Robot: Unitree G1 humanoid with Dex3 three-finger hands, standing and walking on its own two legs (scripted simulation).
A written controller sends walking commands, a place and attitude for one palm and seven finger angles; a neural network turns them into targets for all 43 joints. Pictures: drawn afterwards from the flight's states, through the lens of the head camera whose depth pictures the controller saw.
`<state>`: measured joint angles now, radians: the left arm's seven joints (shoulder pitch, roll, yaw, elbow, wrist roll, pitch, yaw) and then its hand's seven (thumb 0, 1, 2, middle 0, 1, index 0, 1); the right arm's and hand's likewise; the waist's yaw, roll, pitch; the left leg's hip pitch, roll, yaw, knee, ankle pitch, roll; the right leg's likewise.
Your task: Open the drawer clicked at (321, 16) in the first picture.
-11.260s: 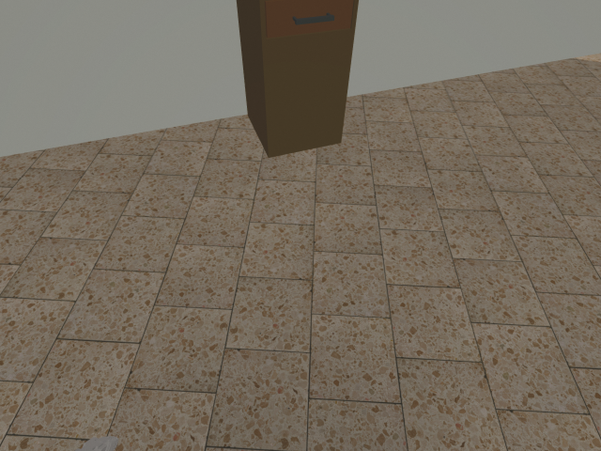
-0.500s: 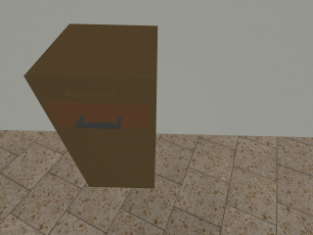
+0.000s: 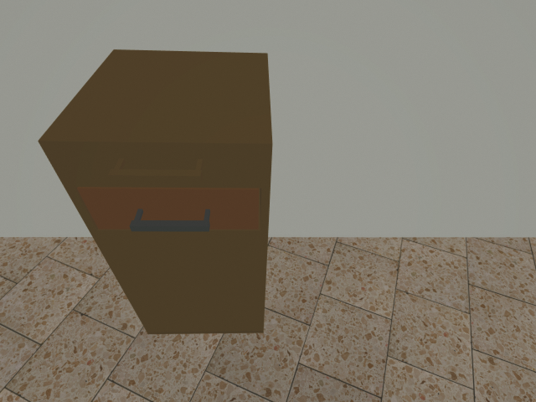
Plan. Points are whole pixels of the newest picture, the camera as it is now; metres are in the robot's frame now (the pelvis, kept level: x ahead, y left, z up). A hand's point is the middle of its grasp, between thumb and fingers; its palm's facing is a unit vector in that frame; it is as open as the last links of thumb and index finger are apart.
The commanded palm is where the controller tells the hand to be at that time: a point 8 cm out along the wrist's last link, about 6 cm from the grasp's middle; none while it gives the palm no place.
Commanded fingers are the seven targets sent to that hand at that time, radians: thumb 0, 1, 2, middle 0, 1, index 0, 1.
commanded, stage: look again from close up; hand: left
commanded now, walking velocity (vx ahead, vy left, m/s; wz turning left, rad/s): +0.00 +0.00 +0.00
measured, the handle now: (172, 219) +0.51 +0.24 -0.08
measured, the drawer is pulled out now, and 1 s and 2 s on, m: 0.00 0.00 0.00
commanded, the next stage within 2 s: raise the hand with hooked fingers in 0.18 s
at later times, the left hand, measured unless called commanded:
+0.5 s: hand (114, 370) +0.18 +0.24 -0.05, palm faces -0.06 -0.55 -0.83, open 7.7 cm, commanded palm +0.13 +0.26 -0.04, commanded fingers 0.00 0.62 0.78 -0.22 -0.48 -0.22 -0.48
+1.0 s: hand (112, 337) +0.22 +0.25 -0.03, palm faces +0.01 -0.11 -0.99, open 10.3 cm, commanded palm +0.19 +0.25 +0.03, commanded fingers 0.00 0.04 0.53 -0.26 -0.86 -0.26 -0.86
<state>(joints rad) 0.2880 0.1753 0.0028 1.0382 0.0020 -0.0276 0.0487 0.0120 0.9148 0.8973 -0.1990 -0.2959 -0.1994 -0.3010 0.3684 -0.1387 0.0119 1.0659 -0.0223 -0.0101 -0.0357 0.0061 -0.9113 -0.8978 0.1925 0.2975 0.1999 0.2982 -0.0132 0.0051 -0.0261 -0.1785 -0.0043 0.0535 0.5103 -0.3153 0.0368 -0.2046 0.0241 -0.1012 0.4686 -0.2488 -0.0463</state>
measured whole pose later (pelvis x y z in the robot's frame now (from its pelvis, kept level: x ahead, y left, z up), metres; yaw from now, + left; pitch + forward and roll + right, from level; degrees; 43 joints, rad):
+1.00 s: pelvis +0.00 +0.00 -0.03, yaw +3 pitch +7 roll +1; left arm 0.23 0.35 -0.09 0.08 1.03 0.03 0.35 0.01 0.25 0.62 -0.27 -0.71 -0.27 -0.72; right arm 0.07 -0.18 0.05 0.53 -0.04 0.13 0.02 0.01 -0.91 -0.90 0.20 0.30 0.21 0.30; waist 0.09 0.04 -0.09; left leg -0.48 -0.06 0.03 0.79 -0.44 0.05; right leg -0.54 0.07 -0.02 0.79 -0.38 -0.08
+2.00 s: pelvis +0.01 +0.02 +0.00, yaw +3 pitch +3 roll +0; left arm -0.09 0.46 -0.07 0.11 0.94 0.00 0.08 0.00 -0.49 0.30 -0.32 -1.20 -0.32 -1.20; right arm 0.15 -0.25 0.00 0.60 0.01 0.16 -0.01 0.01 -0.91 -0.90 0.20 0.30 0.20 0.30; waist 0.07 0.07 -0.03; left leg -0.24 -0.07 0.03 0.49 -0.30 0.07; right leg -0.32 0.06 0.00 0.52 -0.26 -0.06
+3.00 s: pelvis +0.01 +0.02 -0.01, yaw +2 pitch +9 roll +0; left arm -0.33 0.40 -0.12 0.48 1.02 -0.03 0.24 0.00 -0.49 0.30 -0.32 -1.20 -0.32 -1.20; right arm 0.24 -0.25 -0.04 0.64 0.02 0.16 -0.02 0.01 -0.91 -0.90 0.20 0.30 0.20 0.30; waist 0.03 0.05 -0.08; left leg -0.42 -0.07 0.04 0.61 -0.35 0.07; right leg -0.49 0.06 0.00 0.62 -0.30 -0.06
